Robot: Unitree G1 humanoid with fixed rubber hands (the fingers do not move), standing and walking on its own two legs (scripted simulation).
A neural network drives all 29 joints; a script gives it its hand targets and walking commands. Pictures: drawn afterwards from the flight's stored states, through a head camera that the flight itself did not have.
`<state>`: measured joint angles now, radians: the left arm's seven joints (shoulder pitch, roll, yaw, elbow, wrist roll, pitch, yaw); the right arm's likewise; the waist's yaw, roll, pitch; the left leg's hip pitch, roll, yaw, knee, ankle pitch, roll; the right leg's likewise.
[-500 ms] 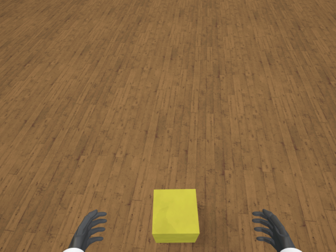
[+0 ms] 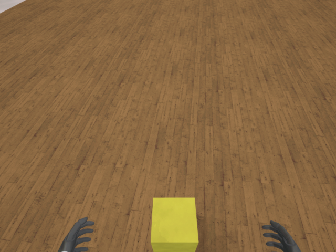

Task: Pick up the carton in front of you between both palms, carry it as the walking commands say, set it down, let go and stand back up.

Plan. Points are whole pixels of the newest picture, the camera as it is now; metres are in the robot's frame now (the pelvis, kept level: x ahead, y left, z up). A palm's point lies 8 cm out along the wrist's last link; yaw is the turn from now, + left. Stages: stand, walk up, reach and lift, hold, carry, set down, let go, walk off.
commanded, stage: stand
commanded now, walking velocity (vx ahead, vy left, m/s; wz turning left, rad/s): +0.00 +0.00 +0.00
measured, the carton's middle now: (174, 226) +0.38 +0.01 -0.65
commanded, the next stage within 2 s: none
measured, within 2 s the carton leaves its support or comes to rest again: neither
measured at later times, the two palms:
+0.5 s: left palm out of the picture +0.14 +0.30 -0.09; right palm out of the picture +0.14 -0.29 -0.08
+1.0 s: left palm out of the picture +0.10 +0.31 -0.09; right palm out of the picture +0.10 -0.30 -0.09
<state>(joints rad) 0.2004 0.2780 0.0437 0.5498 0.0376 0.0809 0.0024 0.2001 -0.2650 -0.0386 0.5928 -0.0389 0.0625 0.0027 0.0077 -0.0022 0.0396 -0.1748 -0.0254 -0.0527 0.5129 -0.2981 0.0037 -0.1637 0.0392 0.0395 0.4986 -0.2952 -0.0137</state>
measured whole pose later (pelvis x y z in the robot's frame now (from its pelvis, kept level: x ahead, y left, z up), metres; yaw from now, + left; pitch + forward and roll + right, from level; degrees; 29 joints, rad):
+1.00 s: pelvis +0.00 +0.01 +0.01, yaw +0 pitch -3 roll +0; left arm 0.15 0.37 0.01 0.95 0.02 -0.01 0.01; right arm 0.14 -0.38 0.00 0.96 -0.02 -0.01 -0.02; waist 0.00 0.00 0.02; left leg -0.10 -0.03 -0.05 0.37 -0.22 0.01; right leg -0.10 0.03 0.05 0.36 -0.22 -0.01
